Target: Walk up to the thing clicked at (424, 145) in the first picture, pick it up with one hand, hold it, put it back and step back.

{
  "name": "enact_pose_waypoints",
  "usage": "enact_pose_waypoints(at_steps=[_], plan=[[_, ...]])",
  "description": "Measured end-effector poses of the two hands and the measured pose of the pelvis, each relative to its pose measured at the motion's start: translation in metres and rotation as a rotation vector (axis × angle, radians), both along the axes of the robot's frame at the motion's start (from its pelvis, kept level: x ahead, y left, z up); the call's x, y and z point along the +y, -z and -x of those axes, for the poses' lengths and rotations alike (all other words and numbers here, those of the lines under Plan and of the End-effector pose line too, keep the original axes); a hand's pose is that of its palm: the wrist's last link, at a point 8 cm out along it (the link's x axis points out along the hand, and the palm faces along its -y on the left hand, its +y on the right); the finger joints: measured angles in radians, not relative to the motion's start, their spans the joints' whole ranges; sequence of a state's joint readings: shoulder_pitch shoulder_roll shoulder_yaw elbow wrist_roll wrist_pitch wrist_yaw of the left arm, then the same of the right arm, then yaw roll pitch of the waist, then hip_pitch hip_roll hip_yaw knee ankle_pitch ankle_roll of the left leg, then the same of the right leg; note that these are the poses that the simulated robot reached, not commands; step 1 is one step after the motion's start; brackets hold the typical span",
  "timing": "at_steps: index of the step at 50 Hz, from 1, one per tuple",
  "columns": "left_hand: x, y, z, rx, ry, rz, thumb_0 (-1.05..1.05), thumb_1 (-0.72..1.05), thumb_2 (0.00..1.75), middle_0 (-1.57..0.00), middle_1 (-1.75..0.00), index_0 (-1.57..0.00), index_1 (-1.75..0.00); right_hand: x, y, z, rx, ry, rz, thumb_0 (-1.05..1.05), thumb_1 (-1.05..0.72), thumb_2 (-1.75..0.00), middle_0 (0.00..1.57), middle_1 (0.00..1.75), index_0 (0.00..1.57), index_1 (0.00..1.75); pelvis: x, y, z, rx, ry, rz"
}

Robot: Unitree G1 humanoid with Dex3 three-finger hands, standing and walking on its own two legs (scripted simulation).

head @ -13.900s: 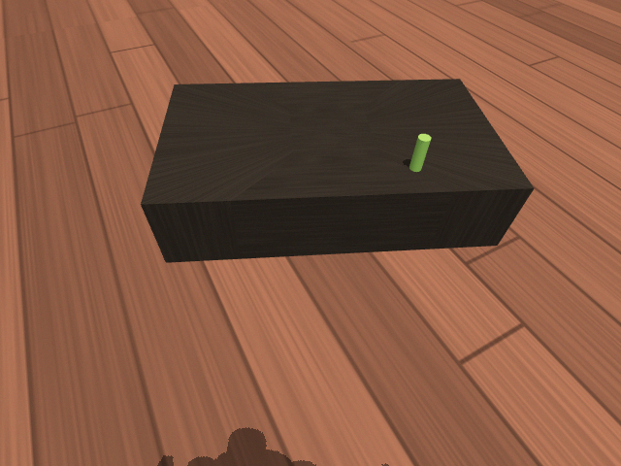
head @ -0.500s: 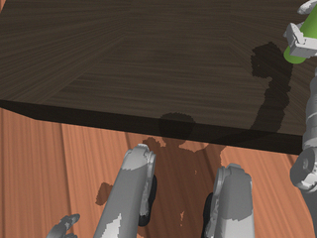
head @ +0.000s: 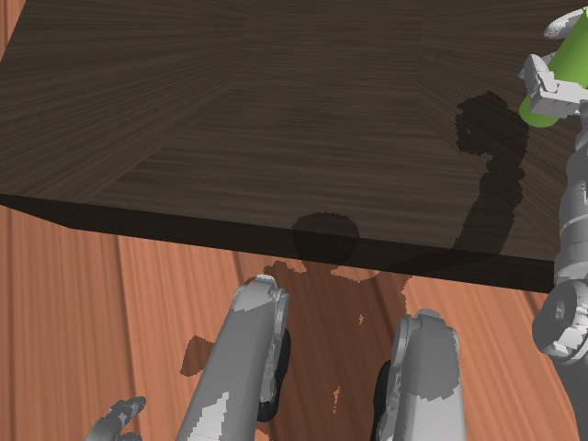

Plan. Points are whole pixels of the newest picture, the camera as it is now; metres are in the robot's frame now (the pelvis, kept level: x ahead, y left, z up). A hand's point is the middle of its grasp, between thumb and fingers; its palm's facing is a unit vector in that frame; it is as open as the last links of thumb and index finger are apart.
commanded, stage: settle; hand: right
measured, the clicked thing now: (570, 71) +0.56 -0.21 +0.03
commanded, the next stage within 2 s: lift in 0.08 s
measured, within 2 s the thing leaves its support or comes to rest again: neither
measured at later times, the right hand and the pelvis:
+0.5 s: hand (569, 64) +0.55 -0.19 +0.06, palm faces +0.11 +0.99 -0.03, open 6.1 cm; pelvis +0.01 +0.00 +0.03, yaw +0 degrees
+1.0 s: hand out of the picture +0.46 -0.19 +0.17, palm faces +0.13 +0.99 -0.02, open 6.1 cm; pelvis +0.03 +0.00 +0.13, yaw -2 degrees
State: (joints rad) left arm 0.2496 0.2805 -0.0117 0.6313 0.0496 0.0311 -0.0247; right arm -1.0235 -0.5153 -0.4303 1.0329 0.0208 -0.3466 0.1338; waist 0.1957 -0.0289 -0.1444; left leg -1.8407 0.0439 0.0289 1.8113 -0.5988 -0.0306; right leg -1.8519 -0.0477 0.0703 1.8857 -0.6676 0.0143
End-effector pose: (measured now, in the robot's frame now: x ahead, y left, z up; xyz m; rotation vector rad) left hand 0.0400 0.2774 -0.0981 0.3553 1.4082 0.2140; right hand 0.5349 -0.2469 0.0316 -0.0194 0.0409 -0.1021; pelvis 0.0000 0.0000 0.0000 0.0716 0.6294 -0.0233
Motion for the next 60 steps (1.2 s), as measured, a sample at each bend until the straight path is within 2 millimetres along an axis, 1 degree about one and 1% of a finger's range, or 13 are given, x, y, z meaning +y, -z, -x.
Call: enact_pose_waypoints(at_steps=[9,18,25,29,36,43,52,60], plan=[[0.002,-0.006,-0.005,-0.01,0.001,-0.002,0.0,0.9,0.89,-0.19,-0.29,-0.19,-0.3,0.001,-0.007,0.001,-0.001,0.001,0.0,0.03,-0.06,-1.18,1.02,1.15,0.94,1.16,0.0,-0.007,-0.003,-0.002,-0.001,0.002],[-0.001,-0.013,-0.013,-0.025,0.006,0.01,0.0,0.9,0.9,-0.2,-0.3,-0.2,-0.3,0.001,-0.016,0.004,-0.007,0.007,-0.002,0.03,-0.06,-1.18,1.02,1.14,0.94,1.15,0.001,-0.016,-0.006,-0.01,0.0,0.003],[-0.003,-0.021,-0.02,-0.05,0.003,0.025,0.0,0.9,0.9,-0.2,-0.3,-0.2,-0.29,0.002,-0.028,0.015,-0.005,0.01,0.004,0.03,-0.06,-1.18,1.02,1.15,0.94,1.16,0.001,-0.028,-0.007,-0.026,-0.001,0.008],[-0.004,-0.03,-0.027,-0.073,0.002,0.032,0.0,0.9,0.9,-0.2,-0.3,-0.2,-0.29,0.003,-0.041,0.026,-0.005,0.012,0.005,0.03,-0.06,-1.18,1.01,1.15,0.94,1.16,0.002,-0.039,-0.008,-0.042,0.0,0.012],[-0.004,-0.057,-0.045,-0.136,0.008,0.035,0.0,0.9,0.9,-0.2,-0.29,-0.2,-0.29,0.008,-0.069,0.048,0.0,0.015,-0.004,0.02,-0.06,-1.18,1.01,1.15,0.93,1.16,0.004,-0.067,-0.013,-0.081,0.003,0.015],[-0.004,-0.093,-0.067,-0.216,0.021,0.03,0.01,0.89,0.9,-0.2,-0.29,-0.2,-0.29,0.008,-0.105,0.072,-0.015,0.024,-0.006,0.02,-0.07,-1.18,1.01,1.15,0.93,1.16,0.004,-0.099,-0.019,-0.136,0.008,0.018],[-0.012,-0.137,-0.093,-0.302,0.043,0.051,0.01,0.87,0.91,-0.2,-0.29,-0.19,-0.29,0.006,-0.151,0.105,-0.014,0.033,-0.005,0.02,-0.07,-1.18,1.02,1.14,0.94,1.15,0.003,-0.142,-0.029,-0.22,0.018,0.026],[-0.017,-0.167,-0.109,-0.358,0.063,0.068,0.01,0.87,0.91,-0.2,-0.29,-0.19,-0.3,0.008,-0.177,0.126,-0.015,0.024,-0.011,0.02,-0.06,-1.18,1.02,1.14,0.94,1.15,0.004,-0.169,-0.035,-0.285,0.024,0.033]])
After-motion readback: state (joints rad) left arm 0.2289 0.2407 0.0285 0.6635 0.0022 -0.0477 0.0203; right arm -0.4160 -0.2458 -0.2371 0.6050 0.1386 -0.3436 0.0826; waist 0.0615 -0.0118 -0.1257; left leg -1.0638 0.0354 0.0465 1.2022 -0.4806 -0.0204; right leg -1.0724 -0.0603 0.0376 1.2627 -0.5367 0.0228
